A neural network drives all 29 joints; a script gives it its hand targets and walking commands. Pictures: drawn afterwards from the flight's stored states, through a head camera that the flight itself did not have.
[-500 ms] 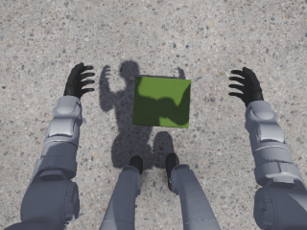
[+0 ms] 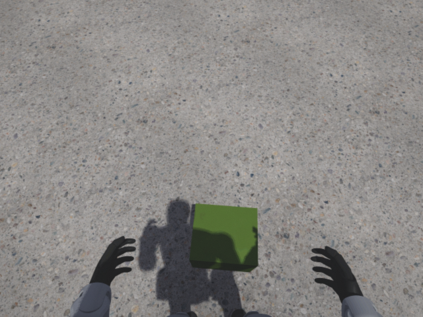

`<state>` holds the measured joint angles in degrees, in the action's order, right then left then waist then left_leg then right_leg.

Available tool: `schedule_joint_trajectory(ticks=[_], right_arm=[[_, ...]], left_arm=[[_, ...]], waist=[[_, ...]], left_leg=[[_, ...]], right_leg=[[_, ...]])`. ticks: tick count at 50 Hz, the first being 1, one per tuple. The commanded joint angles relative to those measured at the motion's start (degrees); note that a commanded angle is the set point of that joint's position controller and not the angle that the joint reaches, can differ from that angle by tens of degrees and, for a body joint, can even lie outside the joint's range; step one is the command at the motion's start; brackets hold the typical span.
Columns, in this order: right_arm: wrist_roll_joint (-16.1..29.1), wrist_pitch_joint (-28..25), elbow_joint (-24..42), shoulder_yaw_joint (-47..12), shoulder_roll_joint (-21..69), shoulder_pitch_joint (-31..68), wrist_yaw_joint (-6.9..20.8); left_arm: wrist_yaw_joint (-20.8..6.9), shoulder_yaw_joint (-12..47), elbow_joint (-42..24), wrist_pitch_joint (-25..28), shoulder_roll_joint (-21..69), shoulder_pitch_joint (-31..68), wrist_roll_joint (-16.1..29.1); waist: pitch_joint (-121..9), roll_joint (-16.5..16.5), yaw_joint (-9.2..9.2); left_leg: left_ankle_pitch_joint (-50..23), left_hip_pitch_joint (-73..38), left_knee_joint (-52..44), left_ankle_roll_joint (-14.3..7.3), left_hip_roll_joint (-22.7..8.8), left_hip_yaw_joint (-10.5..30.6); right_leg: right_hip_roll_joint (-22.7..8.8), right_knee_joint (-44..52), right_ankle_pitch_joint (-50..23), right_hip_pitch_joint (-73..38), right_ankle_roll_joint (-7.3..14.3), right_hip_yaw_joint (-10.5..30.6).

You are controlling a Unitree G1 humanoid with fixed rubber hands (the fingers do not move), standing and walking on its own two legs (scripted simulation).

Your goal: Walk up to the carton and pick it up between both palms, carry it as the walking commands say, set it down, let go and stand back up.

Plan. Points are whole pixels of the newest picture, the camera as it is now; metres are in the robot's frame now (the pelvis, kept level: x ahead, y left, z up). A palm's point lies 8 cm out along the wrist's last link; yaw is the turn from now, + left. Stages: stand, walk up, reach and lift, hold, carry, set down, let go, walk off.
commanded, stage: let go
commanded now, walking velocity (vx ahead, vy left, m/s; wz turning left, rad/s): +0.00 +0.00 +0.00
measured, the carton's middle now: (223, 239) +0.39 -0.03 -0.65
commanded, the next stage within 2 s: stand in 0.54 s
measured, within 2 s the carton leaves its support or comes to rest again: neither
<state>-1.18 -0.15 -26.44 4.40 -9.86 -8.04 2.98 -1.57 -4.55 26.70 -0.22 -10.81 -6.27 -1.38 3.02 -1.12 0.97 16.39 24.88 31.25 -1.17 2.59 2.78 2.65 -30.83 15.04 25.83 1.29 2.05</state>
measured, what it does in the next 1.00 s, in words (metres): stands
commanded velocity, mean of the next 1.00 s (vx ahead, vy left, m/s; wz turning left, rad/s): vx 0.00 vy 0.00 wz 0.00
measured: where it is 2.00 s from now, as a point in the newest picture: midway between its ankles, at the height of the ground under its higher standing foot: outside the picture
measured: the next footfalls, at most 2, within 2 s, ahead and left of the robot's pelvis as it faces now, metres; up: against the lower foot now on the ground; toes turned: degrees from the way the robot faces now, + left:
none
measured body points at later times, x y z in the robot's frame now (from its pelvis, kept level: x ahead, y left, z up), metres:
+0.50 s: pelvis -0.01 +0.00 +0.01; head +0.00 +0.00 +0.45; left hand +0.16 +0.23 -0.08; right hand +0.17 -0.23 -0.07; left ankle -0.02 +0.11 -0.73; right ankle +0.00 -0.10 -0.73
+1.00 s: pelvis +0.00 +0.00 +0.01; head -0.07 +0.00 +0.45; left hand +0.09 +0.29 -0.10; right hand +0.09 -0.30 -0.09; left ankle -0.02 +0.11 -0.73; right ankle -0.01 -0.11 -0.73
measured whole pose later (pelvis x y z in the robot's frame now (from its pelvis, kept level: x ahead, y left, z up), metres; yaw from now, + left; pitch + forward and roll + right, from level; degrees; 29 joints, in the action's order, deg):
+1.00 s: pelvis +0.00 +0.00 +0.01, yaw +0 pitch -2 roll +0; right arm -1.5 -1.3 -50.5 2.9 -18.3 -16.5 -0.6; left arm 0.2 -2.6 50.0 1.2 -19.1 -16.9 -2.3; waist -8.3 -0.4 -0.1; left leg 15.4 7.3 25.1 -1.0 1.8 2.8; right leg 2.9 -24.5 14.0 8.2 1.8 2.0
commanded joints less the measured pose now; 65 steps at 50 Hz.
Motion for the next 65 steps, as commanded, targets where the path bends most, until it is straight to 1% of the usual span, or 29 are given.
schedule_joint_trajectory(ticks=[1,2,3,4,6,7,9,11,19,22,24,25,26,28,30,32,34,37,40,42,44,46,47,51,54,57,58,60,65], right_arm=[[-0.1,-1.6,8.5,1.9,-8.0,-2.3,-0.2],[0.8,-1.4,8.9,0.4,-7.3,-1.3,0.0],[0.3,-0.9,9.2,1.6,-7.8,0.8,0.1],[0.5,-0.1,8.9,0.9,-8.2,-2.7,0.3],[0.6,0.4,11.3,1.2,-8.8,1.0,0.3],[1.3,1.1,10.8,0.5,-8.5,-0.1,0.6],[1.1,3.4,9.4,-0.1,-7.8,0.8,1.3],[0.3,4.3,9.9,0.6,-7.8,0.1,1.3],[-0.7,6.6,8.8,0.9,-8.2,-0.3,0.9],[-0.4,6.9,10.6,1.0,-8.2,1.4,0.6],[-0.3,8.1,10.0,0.5,-7.7,1.0,0.0],[-0.3,8.7,10.4,0.3,-7.4,0.8,0.1],[0.7,4.8,0.1,2.4,-14.9,0.3,-2.4],[0.4,1.3,-2.7,2.2,-15.0,-3.9,-3.1],[-0.3,0.0,-5.0,1.4,-12.7,-3.4,-3.2],[-0.6,-0.8,-6.8,1.8,-14.3,-2.5,-3.1],[-0.3,-1.3,-8.6,2.2,-16.0,-2.3,-3.6],[-0.7,-2.0,-10.1,2.1,-15.7,-2.1,-3.9],[-0.7,-2.4,-12.8,1.8,-17.3,-1.5,-4.1],[-0.4,-2.7,-14.1,1.6,-17.4,-2.5,-3.9],[-0.3,-2.7,-16.2,1.6,-19.4,-3.9,-4.1],[-0.2,-2.8,-17.1,0.8,-18.0,-3.7,-3.9],[-0.3,-3.1,-17.4,0.8,-18.6,-2.2,-4.0],[0.0,-3.2,-20.1,0.4,-19.0,-3.2,-3.9],[-0.3,-3.2,-22.3,0.1,-20.0,-4.0,-4.2],[-0.2,-3.4,-23.1,-0.2,-19.7,-3.5,-4.1],[-0.3,-3.5,-23.3,-0.4,-19.4,-2.8,-4.2],[0.0,-3.5,-24.1,-0.4,-19.6,-3.4,-4.1],[-0.1,-3.5,-26.1,-0.1,-19.7,-4.7,-3.9]], left_arm=[[0.0,-1.7,-8.1,1.8,-6.4,-3.9,0.5],[-0.4,-0.8,-7.8,1.6,-6.1,-3.0,1.1],[-0.7,0.1,-9.4,1.2,-5.6,-0.5,1.6],[-0.6,-0.3,-9.2,0.7,-6.0,-4.1,1.0],[-1.0,0.1,-10.6,-0.3,-6.8,-3.2,1.5],[-1.5,0.8,-11.6,-0.9,-6.7,-2.4,2.2],[-1.7,0.2,-11.2,-3.0,-6.8,-1.7,1.0],[-1.8,-0.3,-12.9,-3.4,-6.9,-0.9,0.7],[-1.9,-0.7,-10.3,-5.8,-5.9,-1.6,0.1],[-1.7,-0.9,-10.0,-6.1,-7.5,-1.8,-0.1],[-1.7,-0.9,-10.1,-5.9,-7.9,-0.5,-0.3],[-1.4,-1.7,-10.6,-5.5,-7.8,-1.3,-0.8],[1.0,-2.3,0.8,-3.3,-14.7,-6.4,0.2],[2.2,-1.0,2.4,-1.0,-14.3,-4.9,-0.8],[2.7,-0.7,5.1,0.4,-14.3,-5.5,-1.0],[2.5,-0.8,6.8,1.2,-15.3,-4.1,-0.9],[2.1,0.0,7.6,1.4,-13.6,-2.8,-0.2],[2.5,-1.2,10.9,2.1,-16.2,-4.9,-1.0],[2.2,-1.3,12.4,2.7,-16.5,-4.5,-0.9],[2.3,-1.3,13.7,3.0,-17.9,-5.6,-0.9],[2.2,-0.4,14.8,3.0,-16.3,-5.2,-0.4],[2.5,-0.8,16.4,3.1,-18.5,-5.4,-0.8],[2.3,-0.7,16.7,3.2,-18.4,-4.7,-1.0],[2.5,-0.4,18.5,3.3,-20.0,-4.1,-1.1],[2.4,0.0,20.1,3.3,-19.4,-5.1,0.0],[2.5,0.6,21.2,3.8,-19.6,-6.1,-0.5],[2.5,0.8,21.8,3.6,-18.9,-5.9,-0.3],[2.7,1.0,22.7,3.5,-19.3,-5.6,-0.3],[2.4,1.8,24.0,3.4,-19.1,-4.4,-0.2]], waist=[[-19.4,1.5,-1.32],[-15.4,0.2,-1.41],[-12.6,-0.2,0.49],[-11.2,2.4,-0.39],[-7.9,1.1,-0.77],[-6.5,1.6,0.24],[-3.1,3.5,-0.79],[-1.6,1.4,-0.41],[0.1,1.9,-0.76],[-0.6,-0.8,-1.38],[1.2,1.3,-0.79],[-1.6,1.7,-2.14],[-14.9,2.6,-2.84],[-13.3,1.8,-0.29],[-9.9,1.2,-0.78],[-9.2,0.2,-0.36],[-8.7,2.6,-0.82],[-6.5,0.1,-1.23],[-6.9,2.6,-1.69],[-5.8,-0.8,-1.41],[-4.3,2.2,-0.52],[-2.9,1.4,-0.84],[-2.0,4.4,-0.7],[-2.7,-1.4,-0.87],[-1.7,3.6,-0.87],[-2.2,0.2,-1.3],[-2.1,3.8,-1.62],[-2.0,0.1,-1.74],[-1.7,0.7,-1.2]], left_leg=[[-22.0,-16.2,-5.0,2.2,-1.8,1.5],[-17.4,-14.5,-6.3,1.7,-1.6,1.1],[-16.0,-14.2,-6.8,2.1,-1.8,1.4],[-15.4,-17.4,-8.3,2.0,-2.7,0.9],[-11.4,-15.8,-8.3,2.1,-2.1,0.8],[-10.1,-16.8,-8.2,1.9,-2.2,0.9],[-4.9,-17.3,-9.0,1.9,-1.9,-0.1],[-2.3,-17.3,-10.6,1.5,-2.8,0.1],[-9.4,-20.6,-9.5,1.7,-2.5,0.4],[-11.0,-20.1,-8.4,1.2,-2.0,0.5],[-9.1,-21.0,-8.3,1.2,-2.3,0.7],[-11.3,-20.7,-7.9,1.3,-1.9,0.6],[-15.4,-16.2,-5.4,2.0,-4.5,3.3],[-14.8,-17.7,-5.3,1.3,-5.1,3.7],[-14.9,-15.7,-5.9,0.8,-5.5,4.5],[-15.2,-16.2,-6.3,0.6,-5.6,4.6],[-16.2,-14.8,-6.9,0.4,-5.7,5.1],[-14.8,-14.0,-8.4,-0.2,-6.5,6.0],[-12.6,-13.1,-8.9,-0.5,-6.6,6.9],[-15.0,-14.3,-8.9,-0.3,-6.7,6.2],[-11.2,-13.9,-10.2,-0.5,-7.1,7.6],[-8.9,-12.6,-11.4,-0.3,-6.8,7.2],[-8.1,-11.5,-11.8,-1.0,-7.2,8.0],[-8.7,-12.5,-11.2,-0.6,-6.5,7.3],[-6.5,-11.6,-12.7,-1.3,-7.2,8.4],[-7.2,-11.5,-13.0,-1.5,-7.6,9.1],[-7.3,-11.1,-12.1,-1.3,-7.1,8.3],[-5.9,-11.1,-12.2,-1.1,-7.0,7.8],[-2.6,-11.6,-13.4,-1.6,-7.1,9.0]], right_leg=[[-1.0,4.0,-19.5,-17.3,-1.7,0.1],[-1.3,5.1,-17.1,-17.9,-1.9,0.1],[-1.2,5.7,-14.9,-15.7,-1.3,-0.2],[-1.3,6.1,-13.4,-17.4,-1.2,-0.1],[-0.9,6.5,-9.5,-17.2,-1.1,-0.3],[-1.6,7.2,-8.9,-17.4,-1.1,0.1],[-1.9,8.2,-3.5,-17.8,-0.8,-0.2],[-1.1,7.4,-2.6,-21.0,-1.1,-0.6],[-1.9,7.8,-7.0,-20.4,-1.1,0.4],[-1.7,7.2,-9.1,-21.8,-1.5,0.3],[-2.2,7.7,-7.4,-19.9,-1.3,0.3],[-1.6,7.6,-9.1,-21.7,-1.4,0.6],[-4.9,4.9,-14.1,-22.5,-2.0,2.5],[-5.6,5.4,-14.6,-19.4,-1.5,4.7],[-6.2,6.5,-15.1,-17.6,-1.2,5.7],[-5.8,8.0,-15.0,-16.1,-1.4,5.0],[-6.1,8.0,-15.4,-15.8,-1.1,5.7],[-6.2,8.5,-13.2,-15.7,-0.4,6.3],[-6.6,9.1,-11.9,-16.6,0.0,7.1],[-6.6,8.8,-14.6,-15.9,0.4,6.7],[-6.9,9.8,-11.7,-14.4,0.6,7.8],[-6.3,11.1,-7.4,-14.4,0.6,8.0],[-6.6,11.1,-7.1,-14.2,0.8,8.4],[-6.9,12.7,-4.3,-13.9,1.1,9.0],[-7.0,11.6,-5.9,-14.1,1.4,9.5],[-6.6,11.3,-6.0,-15.2,1.1,8.8],[-6.9,12.6,-4.1,-15.1,0.8,9.4],[-7.3,12.9,-2.4,-14.8,1.2,9.6],[-7.2,12.7,-1.5,-14.4,1.4,9.8]])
